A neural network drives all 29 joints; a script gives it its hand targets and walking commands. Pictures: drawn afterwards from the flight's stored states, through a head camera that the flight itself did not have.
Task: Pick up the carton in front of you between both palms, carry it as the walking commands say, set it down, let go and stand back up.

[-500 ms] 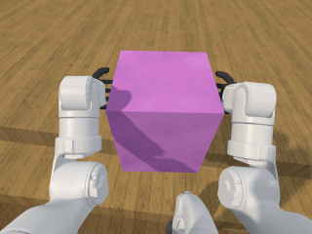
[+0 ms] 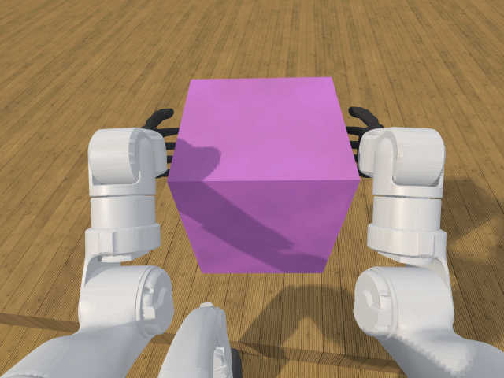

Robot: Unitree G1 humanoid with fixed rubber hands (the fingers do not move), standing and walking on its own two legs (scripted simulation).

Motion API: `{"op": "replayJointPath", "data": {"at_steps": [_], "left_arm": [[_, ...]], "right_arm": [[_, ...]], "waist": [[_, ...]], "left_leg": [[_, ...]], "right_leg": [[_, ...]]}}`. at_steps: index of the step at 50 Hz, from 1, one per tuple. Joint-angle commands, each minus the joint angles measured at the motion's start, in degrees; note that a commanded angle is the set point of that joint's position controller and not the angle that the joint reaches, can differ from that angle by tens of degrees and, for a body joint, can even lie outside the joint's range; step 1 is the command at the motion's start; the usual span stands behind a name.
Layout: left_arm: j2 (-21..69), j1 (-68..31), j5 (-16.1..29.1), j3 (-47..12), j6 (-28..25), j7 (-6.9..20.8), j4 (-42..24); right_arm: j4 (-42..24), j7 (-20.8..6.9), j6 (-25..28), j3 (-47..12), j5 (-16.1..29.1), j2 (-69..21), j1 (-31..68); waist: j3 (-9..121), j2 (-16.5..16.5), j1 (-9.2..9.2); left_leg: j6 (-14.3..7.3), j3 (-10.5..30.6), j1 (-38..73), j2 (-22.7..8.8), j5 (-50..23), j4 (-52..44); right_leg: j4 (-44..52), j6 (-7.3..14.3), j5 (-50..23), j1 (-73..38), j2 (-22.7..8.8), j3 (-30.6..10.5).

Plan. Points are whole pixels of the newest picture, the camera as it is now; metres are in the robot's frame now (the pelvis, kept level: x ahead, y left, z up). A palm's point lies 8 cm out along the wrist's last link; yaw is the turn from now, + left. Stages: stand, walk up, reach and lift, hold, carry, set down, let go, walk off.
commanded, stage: carry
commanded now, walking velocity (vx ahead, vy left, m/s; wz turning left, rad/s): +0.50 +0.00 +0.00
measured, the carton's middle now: (261, 183) +0.39 -0.01 +0.12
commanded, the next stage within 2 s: none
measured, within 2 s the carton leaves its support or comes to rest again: neither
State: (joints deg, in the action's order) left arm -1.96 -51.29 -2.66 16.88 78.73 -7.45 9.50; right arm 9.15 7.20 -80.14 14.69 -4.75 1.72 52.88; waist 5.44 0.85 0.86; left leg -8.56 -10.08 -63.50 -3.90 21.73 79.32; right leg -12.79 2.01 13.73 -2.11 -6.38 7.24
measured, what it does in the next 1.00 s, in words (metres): climbs: right foot 0.15 m higher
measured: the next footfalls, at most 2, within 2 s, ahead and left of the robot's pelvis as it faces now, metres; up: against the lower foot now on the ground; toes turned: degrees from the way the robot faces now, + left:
right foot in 0.52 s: +0.54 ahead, -0.16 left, +0.29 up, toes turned -7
left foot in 1.06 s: +0.84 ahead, +0.03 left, +0.29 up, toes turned +5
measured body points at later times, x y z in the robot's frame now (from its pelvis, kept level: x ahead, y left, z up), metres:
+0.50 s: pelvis +0.31 -0.05 +0.15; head +0.31 -0.01 +0.60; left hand +0.70 +0.11 +0.33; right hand +0.70 -0.19 +0.35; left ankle +0.16 +0.10 -0.59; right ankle +0.49 -0.15 -0.46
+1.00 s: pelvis +0.61 -0.06 +0.27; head +0.59 -0.08 +0.72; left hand +0.99 +0.08 +0.46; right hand +0.99 -0.23 +0.46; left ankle +0.78 +0.05 -0.43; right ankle +0.50 -0.15 -0.46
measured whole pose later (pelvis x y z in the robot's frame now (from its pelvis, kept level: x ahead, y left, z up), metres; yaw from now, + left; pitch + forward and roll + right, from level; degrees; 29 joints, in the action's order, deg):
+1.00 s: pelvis +0.61 -0.06 +0.27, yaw +0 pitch +4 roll +0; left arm 0.1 -51.8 -5.2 14.9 78.5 -7.9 12.5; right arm 11.9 6.2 -79.0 16.1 -4.5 3.4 51.6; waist 7.3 1.9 1.1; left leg -3.8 -5.1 -39.4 -3.4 2.8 38.5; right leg -26.2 2.2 23.1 7.4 0.6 6.6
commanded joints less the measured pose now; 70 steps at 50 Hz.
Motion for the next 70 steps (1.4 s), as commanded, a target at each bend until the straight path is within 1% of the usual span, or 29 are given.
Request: {"op": "replayJointPath", "data": {"at_steps": [1,2,3,4,5,7,9,13,15,18,21,23,25,26,27,28,30,34,36,41,48,52,53,54,55,56,59,64,70], "left_arm": [[58.2,-42.8,22.4,-26.9,0.6,14.7,-2.1],[57.1,-41.5,20.9,-27.5,0.0,14.1,-3.9],[57.1,-39.2,18.3,-25.9,-0.5,13.9,-3.4],[57.4,-34.7,16.3,-23.9,-1.1,13.6,1.2],[56.7,-35.6,15.0,-23.9,-1.6,13.5,-1.3],[57.8,-42.8,16.1,-25.3,-2.0,13.0,-6.5],[56.1,-42.8,16.1,-26.8,-2.3,11.8,-9.3],[54.2,-38.6,15.9,-29.9,-2.3,10.5,-10.7],[54.0,-38.1,16.1,-31.2,-1.1,10.3,-9.0],[52.6,-38.1,16.5,-31.8,-0.1,9.9,-5.6],[54.9,-41.2,18.2,-32.7,0.5,9.4,-3.9],[58.1,-41.1,20.5,-32.5,0.7,9.4,-0.6],[61.4,-41.7,22.9,-32.5,0.3,9.9,-0.2],[63.4,-43.0,24.2,-33.1,-0.2,10.6,-0.4],[64.4,-44.3,25.3,-34.0,-1.3,11.4,-1.3],[67.1,-45.8,27.0,-34.1,-2.2,12.3,-1.7],[70.9,-52.5,30.9,-35.4,-3.7,14.3,-6.3],[73.0,-54.6,33.6,-37.2,-4.9,15.1,-12.1],[71.0,-51.4,32.3,-36.5,-4.3,14.6,-12.7],[64.6,-42.9,26.9,-34.1,-2.1,13.6,-8.8],[59.1,-38.2,21.5,-29.5,-0.9,13.8,0.3],[59.5,-37.8,20.6,-27.0,-1.6,13.8,3.3],[59.6,-38.1,20.5,-27.1,-1.9,13.8,3.9],[60.1,-38.1,20.7,-27.2,-2.1,13.9,4.5],[63.1,-39.9,20.9,-27.0,-2.3,13.9,5.5],[63.5,-39.6,20.6,-27.1,-2.7,13.7,4.7],[68.3,-41.5,22.7,-30.0,-4.4,13.2,-0.2],[71.3,-34.8,23.7,-35.0,-6.6,12.0,-6.4],[73.8,-22.7,22.7,-42.3,-9.1,13.2,-11.2]], "right_arm": [[-0.7,-9.6,1.4,-31.6,25.3,-62.3,43.0],[-0.5,-10.1,1.7,-32.3,26.8,-65.0,40.1],[-2.3,-11.2,3.1,-33.3,29.0,-67.4,41.3],[-1.9,-11.8,3.7,-33.6,31.2,-68.4,41.5],[-5.2,-12.4,4.8,-35.1,32.2,-69.6,44.5],[-13.1,-13.0,6.1,-36.2,34.5,-71.5,52.8],[-14.8,-13.4,6.2,-37.4,35.8,-72.8,52.8],[-13.8,-13.3,4.9,-36.1,34.1,-68.3,48.0],[-10.6,-13.1,3.7,-34.6,31.9,-64.5,43.3],[-7.4,-13.9,2.4,-32.2,29.7,-60.7,41.7],[-4.3,-14.6,1.1,-28.5,28.5,-59.3,42.3],[-0.7,-14.8,0.3,-26.5,27.0,-58.3,39.8],[2.3,-14.7,0.8,-24.2,24.2,-58.0,38.5],[3.6,-14.6,1.3,-23.2,22.2,-57.4,37.8],[4.6,-14.5,2.0,-22.5,20.6,-58.8,34.5],[4.5,-14.1,2.4,-21.6,19.0,-57.7,34.9],[1.8,-13.1,3.4,-20.8,17.5,-57.9,37.5],[-5.2,-11.1,4.2,-24.1,18.0,-58.2,40.6],[-6.6,-10.7,4.2,-26.3,18.9,-58.6,38.6],[-6.2,-10.6,2.7,-30.4,21.4,-58.6,37.1],[1.8,-12.6,1.5,-30.2,24.9,-61.6,38.8],[7.8,-13.6,2.4,-27.0,24.9,-63.4,37.1],[8.9,-13.8,3.0,-26.0,24.6,-63.6,36.2],[9.6,-13.9,3.4,-24.9,24.5,-63.6,35.3],[9.0,-13.7,4.1,-24.0,23.6,-62.1,37.0],[8.8,-13.9,4.7,-23.9,24.1,-64.4,34.9],[-1.3,-14.3,6.6,-27.1,27.0,-68.7,40.9],[-7.0,-13.8,8.1,-31.4,26.8,-70.3,34.3],[-10.9,-14.6,10.2,-36.6,22.7,-69.8,19.1]], "waist": [[31.3,-12.1,-11.37],[35.7,-8.2,-13.24],[34.3,4.2,-7.67],[45.6,10.3,-7.63],[45.3,4.6,-8.81],[29.2,1.2,-6.71],[23.8,-0.5,-4.48],[21.2,0.3,-7.35],[19.0,2.6,-9.62],[12.6,2.3,-6.68],[12.6,11.0,-3.33],[18.0,15.4,0.31],[27.1,21.2,7.81],[30.8,16.6,10.43],[33.7,-3.4,7.34],[39.1,-17.8,5.71],[33.0,-6.3,3.38],[24.6,-3.7,2.59],[24.0,-0.6,2.50],[23.4,-5.3,2.72],[15.5,-9.6,3.64],[18.9,-10.3,-1.42],[22.3,-7.2,-3.34],[26.0,0.0,-3.90],[29.5,15.1,-2.85],[27.6,14.4,-3.34],[23.2,2.0,-2.81],[25.1,6.4,-2.01],[22.3,7.4,-1.80]], "left_leg": [[0.3,-8.7,48.3,11.6,-17.8,-27.6],[1.6,-2.9,59.0,11.7,-24.8,-45.0],[-6.3,22.4,74.5,-4.4,-61.3,-44.5],[-17.8,45.4,84.3,-15.1,-77.1,-43.1],[-18.5,49.9,81.2,-14.7,-50.5,-46.7],[-9.8,43.9,72.0,-11.9,-18.7,-49.0],[-5.3,35.9,65.9,-11.6,-5.0,-52.3],[-8.6,30.2,71.5,-14.9,-22.1,-57.3],[-9.1,32.3,82.2,-17.6,-19.7,-58.5],[-3.1,22.6,75.7,-11.7,-7.1,-65.8],[-2.8,5.0,50.2,-5.3,-30.6,-77.2],[-1.8,1.5,57.0,-6.0,-75.2,-66.3],[2.0,-1.0,68.4,-7.6,-99.8,-43.6],[3.9,1.1,61.9,-5.7,-85.4,-26.8],[8.2,5.4,40.1,3.4,-35.7,-6.1],[8.5,15.5,32.7,9.9,-10.4,18.0],[4.3,19.9,22.6,6.4,-8.7,26.9],[1.4,16.3,13.0,2.2,-2.8,18.7],[1.9,12.0,13.1,1.5,3.0,6.7],[4.5,9.1,8.8,-1.5,-12.7,-10.3],[5.0,1.4,21.1,2.7,-20.0,-41.5],[4.0,-2.5,44.2,7.3,-22.3,-55.3],[4.1,1.3,56.5,3.6,-22.7,-55.6],[3.5,17.5,67.0,-8.0,-28.5,-51.8],[-6.3,39.5,82.1,-18.8,-30.2,-54.7],[-8.5,42.9,80.7,-18.3,-23.1,-58.7],[-3.1,29.9,69.6,-14.7,-19.8,-61.2],[-2.3,19.1,70.3,-12.1,-18.5,-65.9],[0.9,9.7,76.4,-8.8,-38.6,-64.6]], "right_leg": [[-32.4,4.6,-96.3,1.7,-1.4,4.6],[-48.8,2.4,-79.5,4.5,1.2,2.7],[-70.0,-0.8,-5.0,26.8,8.8,-3.9],[-98.6,-2.8,1.1,39.0,15.6,-17.2],[-104.9,-0.3,-0.1,45.3,12.9,-19.5],[-99.4,3.4,2.9,56.6,8.5,-18.3],[-95.6,4.7,0.8,56.6,5.1,-16.4],[-100.6,5.7,9.0,69.3,4.8,-6.0],[-111.5,6.2,20.4,87.8,2.6,-10.1],[-96.2,4.6,18.2,87.3,-0.3,-4.8],[-67.1,5.6,6.6,47.8,1.3,5.5],[-55.9,7.0,1.9,36.5,7.6,10.3],[-42.3,6.3,4.3,25.9,12.4,11.2],[-33.7,5.9,6.3,14.0,11.8,1.7],[-16.6,11.1,4.7,1.4,-3.7,-35.1],[-9.4,17.7,-9.1,-1.3,-10.7,-53.9],[-18.7,15.9,-11.8,2.1,-8.1,-42.3],[-16.9,11.2,4.1,4.8,-7.5,-30.7],[-14.4,12.5,-1.6,4.5,-8.1,-26.5],[-11.2,12.5,-14.6,-1.3,-7.1,-17.4],[-9.1,8.2,-29.0,-2.9,-3.2,-7.1],[-23.1,1.8,-47.4,-2.1,-2.3,-0.6],[-31.6,-0.3,-37.1,4.9,-1.4,0.9],[-43.0,-1.7,-18.2,15.1,0.9,0.5],[-55.6,-3.2,9.6,35.8,8.7,-3.0],[-62.4,-1.9,14.9,42.8,8.9,-6.9],[-57.3,-0.3,5.5,42.7,2.6,-9.2],[-42.4,-3.3,2.2,40.4,1.3,-5.6],[-21.5,-4.2,-7.3,36.5,3.2,0.2]]}}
